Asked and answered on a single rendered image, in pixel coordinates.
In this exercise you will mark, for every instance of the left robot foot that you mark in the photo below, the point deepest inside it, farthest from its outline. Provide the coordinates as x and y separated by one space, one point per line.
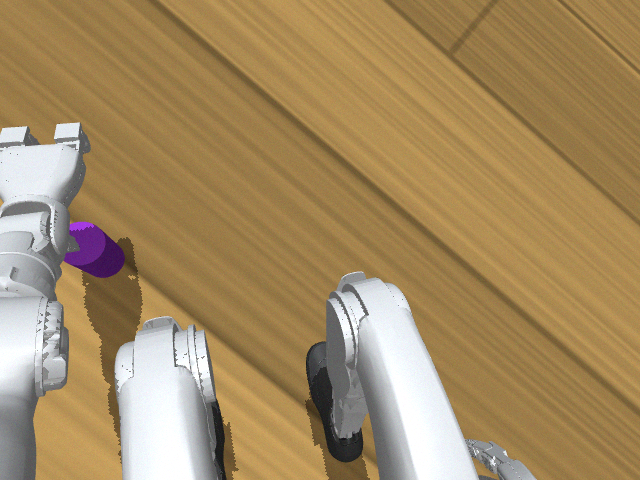
220 439

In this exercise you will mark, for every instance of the left robot arm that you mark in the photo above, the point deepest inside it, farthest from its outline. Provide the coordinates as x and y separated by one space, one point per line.
34 344

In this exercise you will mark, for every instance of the left robot hand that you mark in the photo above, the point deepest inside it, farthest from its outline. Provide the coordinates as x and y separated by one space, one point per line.
56 170

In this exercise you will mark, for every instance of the right robot foot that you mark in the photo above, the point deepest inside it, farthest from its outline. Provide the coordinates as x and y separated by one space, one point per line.
342 449

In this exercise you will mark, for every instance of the can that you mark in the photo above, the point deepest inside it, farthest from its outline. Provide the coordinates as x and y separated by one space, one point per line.
99 255

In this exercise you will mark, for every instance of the right robot hand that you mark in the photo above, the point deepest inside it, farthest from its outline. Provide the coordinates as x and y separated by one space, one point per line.
497 461

